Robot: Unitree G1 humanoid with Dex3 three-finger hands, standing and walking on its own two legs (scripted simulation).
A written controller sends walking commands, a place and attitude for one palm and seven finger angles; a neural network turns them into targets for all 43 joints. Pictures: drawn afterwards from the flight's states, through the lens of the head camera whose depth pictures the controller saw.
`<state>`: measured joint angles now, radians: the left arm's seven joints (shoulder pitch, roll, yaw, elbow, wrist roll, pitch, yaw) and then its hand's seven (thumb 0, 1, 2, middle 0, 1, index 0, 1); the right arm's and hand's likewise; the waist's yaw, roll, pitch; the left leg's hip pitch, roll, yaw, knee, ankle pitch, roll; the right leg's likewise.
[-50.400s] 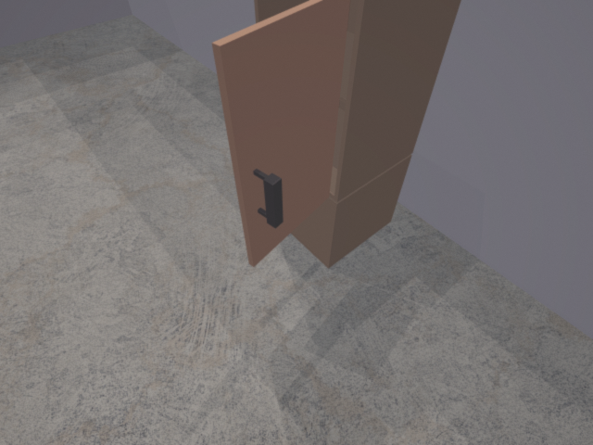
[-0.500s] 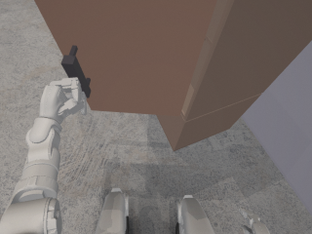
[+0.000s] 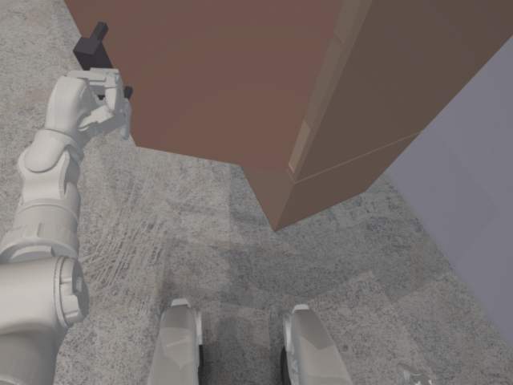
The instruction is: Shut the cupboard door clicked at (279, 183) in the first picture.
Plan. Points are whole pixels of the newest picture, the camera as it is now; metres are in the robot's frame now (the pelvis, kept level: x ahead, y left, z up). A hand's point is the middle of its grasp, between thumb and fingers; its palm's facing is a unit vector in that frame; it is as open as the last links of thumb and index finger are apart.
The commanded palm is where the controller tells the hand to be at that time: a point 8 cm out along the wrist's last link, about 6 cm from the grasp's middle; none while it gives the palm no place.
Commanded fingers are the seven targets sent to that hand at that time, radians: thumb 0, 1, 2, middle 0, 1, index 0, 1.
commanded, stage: push the door shut along its arc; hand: left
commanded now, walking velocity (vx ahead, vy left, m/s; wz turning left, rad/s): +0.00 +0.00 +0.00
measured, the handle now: (111, 74) +0.57 +0.21 +0.06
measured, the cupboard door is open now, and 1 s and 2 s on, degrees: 55 38 37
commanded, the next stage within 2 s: pull the fist back off the door in 1.00 s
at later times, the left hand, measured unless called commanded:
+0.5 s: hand (139, 85) +0.55 +0.17 +0.07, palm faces -0.31 -0.95 -0.04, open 3.1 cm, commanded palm +0.56 +0.17 +0.07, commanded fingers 0.00 0.90 0.90 -1.30 -1.50 -1.30 -1.50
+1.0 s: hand (181, 60) +0.60 +0.11 +0.07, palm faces -0.42 -0.90 -0.04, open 3.0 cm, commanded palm +0.61 +0.12 +0.07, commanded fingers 0.00 0.90 0.90 -1.30 -1.50 -1.30 -1.50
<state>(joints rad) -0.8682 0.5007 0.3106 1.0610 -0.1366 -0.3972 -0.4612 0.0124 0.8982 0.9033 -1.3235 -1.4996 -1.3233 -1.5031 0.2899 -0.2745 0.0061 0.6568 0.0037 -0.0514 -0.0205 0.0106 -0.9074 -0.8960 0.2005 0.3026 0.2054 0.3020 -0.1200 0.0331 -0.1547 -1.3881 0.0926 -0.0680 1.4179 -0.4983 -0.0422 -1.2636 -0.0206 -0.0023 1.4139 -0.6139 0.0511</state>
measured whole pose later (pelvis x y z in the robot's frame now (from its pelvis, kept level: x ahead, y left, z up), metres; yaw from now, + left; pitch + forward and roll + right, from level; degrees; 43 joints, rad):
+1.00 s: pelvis +0.00 +0.02 -0.03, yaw -4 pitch +34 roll -6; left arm -1.32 0.67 0.32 1.23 0.04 -0.20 -0.52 0.01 0.88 0.90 -1.30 -1.50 -1.30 -1.50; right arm 0.33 -0.25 0.06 0.65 -0.04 -0.09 -0.02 0.01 -0.91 -0.90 0.20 0.30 0.21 0.30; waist -0.30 0.07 -0.14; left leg -1.61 0.12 -0.06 1.54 -0.54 -0.01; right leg -1.47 0.01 0.02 1.49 -0.62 0.07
